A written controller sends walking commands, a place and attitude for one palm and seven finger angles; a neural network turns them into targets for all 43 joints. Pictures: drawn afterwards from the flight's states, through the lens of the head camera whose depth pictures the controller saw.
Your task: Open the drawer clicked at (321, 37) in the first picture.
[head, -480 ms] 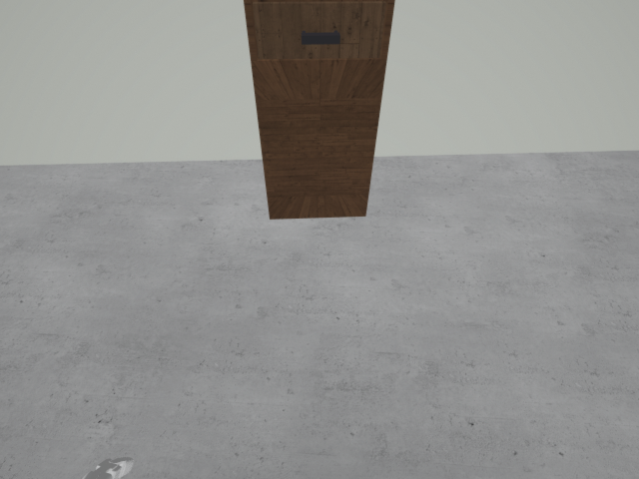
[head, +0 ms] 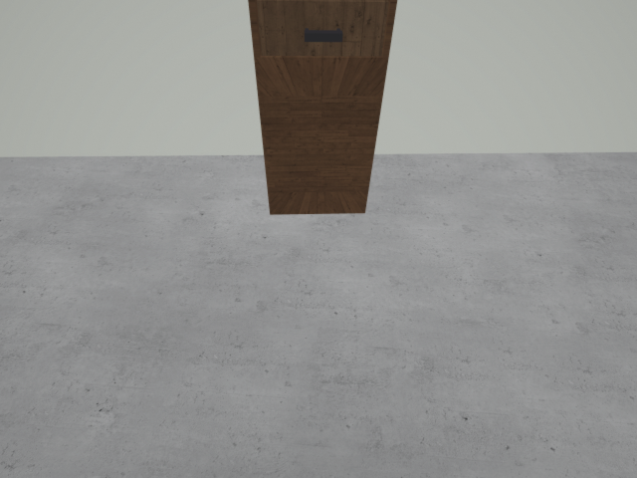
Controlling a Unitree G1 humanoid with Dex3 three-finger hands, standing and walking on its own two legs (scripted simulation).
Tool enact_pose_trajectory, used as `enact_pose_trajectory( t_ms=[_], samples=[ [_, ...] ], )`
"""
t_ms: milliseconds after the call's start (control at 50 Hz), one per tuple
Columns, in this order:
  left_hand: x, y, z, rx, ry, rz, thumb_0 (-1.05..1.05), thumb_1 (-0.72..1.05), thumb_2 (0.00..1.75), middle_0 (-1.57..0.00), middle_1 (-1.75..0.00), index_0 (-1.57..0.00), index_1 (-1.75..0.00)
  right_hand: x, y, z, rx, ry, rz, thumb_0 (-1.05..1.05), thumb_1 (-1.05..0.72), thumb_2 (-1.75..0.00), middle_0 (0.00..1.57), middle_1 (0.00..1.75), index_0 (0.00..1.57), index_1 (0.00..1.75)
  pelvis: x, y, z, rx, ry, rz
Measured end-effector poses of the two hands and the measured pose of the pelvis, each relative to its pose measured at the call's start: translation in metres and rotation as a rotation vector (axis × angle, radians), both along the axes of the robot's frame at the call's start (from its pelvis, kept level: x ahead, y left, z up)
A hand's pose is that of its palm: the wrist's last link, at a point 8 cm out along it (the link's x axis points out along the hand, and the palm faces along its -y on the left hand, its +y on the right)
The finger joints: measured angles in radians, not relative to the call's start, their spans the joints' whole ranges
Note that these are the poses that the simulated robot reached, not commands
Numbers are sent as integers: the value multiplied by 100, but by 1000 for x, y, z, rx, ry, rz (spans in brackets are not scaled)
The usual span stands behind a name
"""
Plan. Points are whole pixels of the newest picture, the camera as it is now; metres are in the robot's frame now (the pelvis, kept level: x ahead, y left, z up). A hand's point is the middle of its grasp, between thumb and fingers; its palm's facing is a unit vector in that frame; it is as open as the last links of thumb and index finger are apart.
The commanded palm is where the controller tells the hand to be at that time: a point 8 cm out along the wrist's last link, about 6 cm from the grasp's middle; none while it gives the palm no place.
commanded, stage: stand and wait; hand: left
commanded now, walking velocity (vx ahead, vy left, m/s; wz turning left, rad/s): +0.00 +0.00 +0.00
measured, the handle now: (323, 33) +1.32 +0.08 +0.03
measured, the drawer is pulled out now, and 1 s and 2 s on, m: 0.00 0.00 0.00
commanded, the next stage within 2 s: look at it before walking up in 0.34 s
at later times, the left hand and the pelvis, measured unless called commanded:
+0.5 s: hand out of the picture +0.07 +0.25 -0.15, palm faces -0.02 -0.94 -0.33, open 7.4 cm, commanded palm none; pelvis -0.01 +0.00 +0.00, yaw +0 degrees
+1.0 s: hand out of the picture +0.06 +0.25 -0.15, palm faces -0.03 -0.94 -0.33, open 7.4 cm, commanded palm none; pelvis +0.00 +0.00 +0.00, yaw -1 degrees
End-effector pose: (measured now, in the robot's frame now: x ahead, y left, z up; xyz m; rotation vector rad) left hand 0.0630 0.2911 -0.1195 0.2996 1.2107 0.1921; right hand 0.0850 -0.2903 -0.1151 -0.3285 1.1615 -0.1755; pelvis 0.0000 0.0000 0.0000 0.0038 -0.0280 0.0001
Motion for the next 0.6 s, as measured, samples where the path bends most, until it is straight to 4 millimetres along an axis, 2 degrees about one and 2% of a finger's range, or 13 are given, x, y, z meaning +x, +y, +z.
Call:
enact_pose_trajectory(
  t_ms=[120,240,600],
  samples=[
    [-9,3,0,7,19,6,1,91,90,-20,-30,-20,-30,-16,-4,-2,-3,35,-18,1,-90,-90,20,30,20,30,-3,0,1,0,-5,-2],
    [-9,3,1,7,17,0,1,91,90,-20,-30,-20,-30,-24,-4,-2,0,46,-28,1,-90,-90,20,30,20,30,-7,0,2,-1,-6,-4],
    [-3,-1,3,1,-1,-14,1,91,90,-20,-30,-20,-30,-26,-1,-1,9,40,-32,1,-90,-90,20,30,20,30,-9,0,3,0,-5,-7]
  ],
)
